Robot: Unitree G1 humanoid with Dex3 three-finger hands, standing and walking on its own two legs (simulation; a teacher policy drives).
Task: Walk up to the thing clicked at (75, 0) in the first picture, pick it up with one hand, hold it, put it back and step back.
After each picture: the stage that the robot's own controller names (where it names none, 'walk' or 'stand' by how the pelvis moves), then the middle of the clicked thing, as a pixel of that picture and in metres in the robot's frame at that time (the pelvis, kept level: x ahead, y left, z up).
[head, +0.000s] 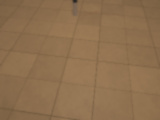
stand; (75, 7) +2.17 +0.11 -0.65
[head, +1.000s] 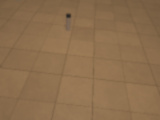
walk; (68, 22) +2.03 +0.14 -0.64
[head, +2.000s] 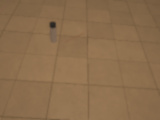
walk; (53, 32) +1.43 +0.23 -0.65
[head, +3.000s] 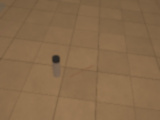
walk; (56, 66) +0.97 +0.20 -0.65
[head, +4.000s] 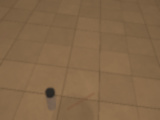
walk; (51, 99) +0.65 +0.20 -0.65
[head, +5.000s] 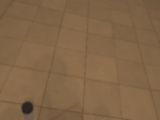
walk; (28, 113) +0.46 +0.25 -0.63
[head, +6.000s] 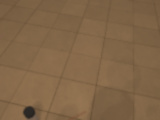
stand; (32, 118) +0.45 +0.34 -0.63
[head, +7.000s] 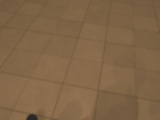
stand; out of the picture +0.43 +0.34 -0.65
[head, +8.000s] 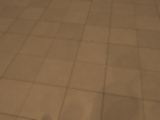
stand; out of the picture +0.40 +0.32 -0.64
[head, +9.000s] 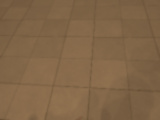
walk; out of the picture +0.37 +0.44 -0.63
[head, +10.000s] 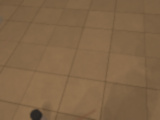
walk; (40, 119) +0.40 +0.36 -0.61
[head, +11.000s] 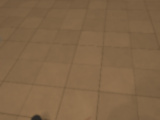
walk; out of the picture +0.48 +0.39 -0.65
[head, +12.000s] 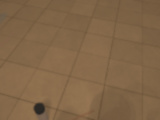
stand; (41, 114) +0.48 +0.28 -0.62
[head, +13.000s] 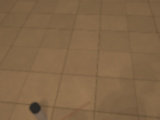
walk; (39, 113) +0.49 +0.37 -0.62
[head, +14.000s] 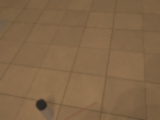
walk; (45, 110) +0.50 +0.37 -0.63
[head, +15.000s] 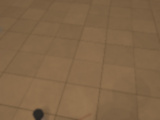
stand; out of the picture +0.51 +0.31 -0.65
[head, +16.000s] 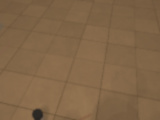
stand; out of the picture +0.49 +0.31 -0.66
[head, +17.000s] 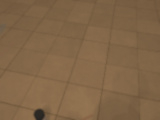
stand; out of the picture +0.49 +0.30 -0.66
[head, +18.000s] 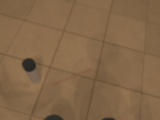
go down; (32, 71) +0.54 +0.29 -0.47
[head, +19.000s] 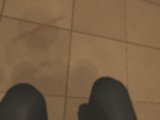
go down; out of the picture +0.54 +0.37 -0.23
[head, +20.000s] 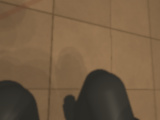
close in; out of the picture +0.53 +0.39 -0.21
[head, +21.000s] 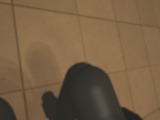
close in; out of the picture +0.51 +0.42 -0.17
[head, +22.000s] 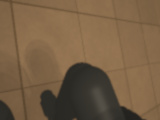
lift; out of the picture +0.50 +0.41 -0.18
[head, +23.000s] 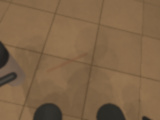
lift; (5, 67) +0.37 +0.25 -0.03
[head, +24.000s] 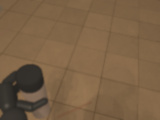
hold; (36, 95) +0.31 +0.17 +0.00
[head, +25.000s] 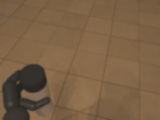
hold; (39, 94) +0.32 +0.16 +0.01
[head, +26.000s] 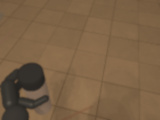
hold; (37, 92) +0.33 +0.16 +0.01
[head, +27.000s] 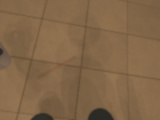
crouch; out of the picture +0.46 +0.26 -0.05
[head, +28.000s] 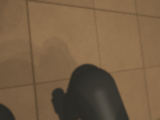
lower; out of the picture +0.51 +0.36 -0.16
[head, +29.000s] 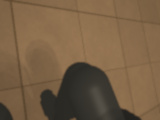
lower; out of the picture +0.48 +0.37 -0.19
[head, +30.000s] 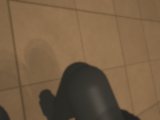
lower; out of the picture +0.48 +0.37 -0.19
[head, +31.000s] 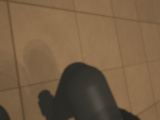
lower; out of the picture +0.48 +0.37 -0.19
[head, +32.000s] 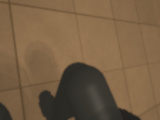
lower; out of the picture +0.48 +0.37 -0.19
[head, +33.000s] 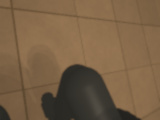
open; out of the picture +0.49 +0.37 -0.20
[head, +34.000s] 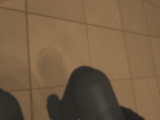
withdraw; out of the picture +0.49 +0.36 -0.20
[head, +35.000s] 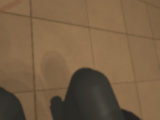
withdraw; out of the picture +0.49 +0.36 -0.21
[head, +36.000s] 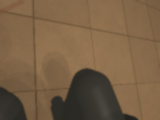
stand; out of the picture +0.50 +0.35 -0.21
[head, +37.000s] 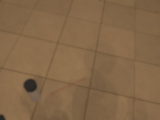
stand; (33, 91) +0.49 +0.26 -0.52
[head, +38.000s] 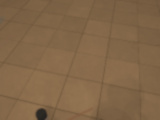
stand; out of the picture +0.47 +0.25 -0.60
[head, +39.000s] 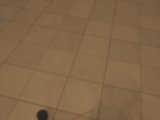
stand; out of the picture +0.46 +0.24 -0.60
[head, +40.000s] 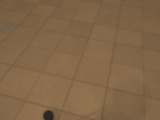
stand; out of the picture +0.48 +0.24 -0.64
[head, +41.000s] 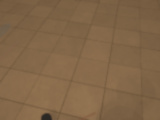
stand; out of the picture +0.46 +0.26 -0.66
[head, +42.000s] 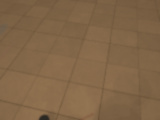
stand; out of the picture +0.45 +0.26 -0.66
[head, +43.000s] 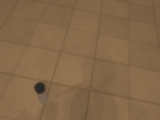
walk; (41, 93) +0.55 +0.23 -0.64
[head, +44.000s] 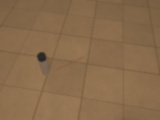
walk; (43, 64) +0.81 +0.35 -0.62
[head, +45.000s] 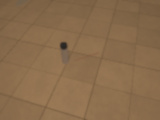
stand; (64, 53) +1.12 +0.23 -0.63
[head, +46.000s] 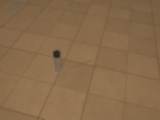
stand; (57, 61) +1.07 +0.25 -0.65
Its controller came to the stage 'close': yes
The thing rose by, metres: 0.65
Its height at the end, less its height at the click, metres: +0.00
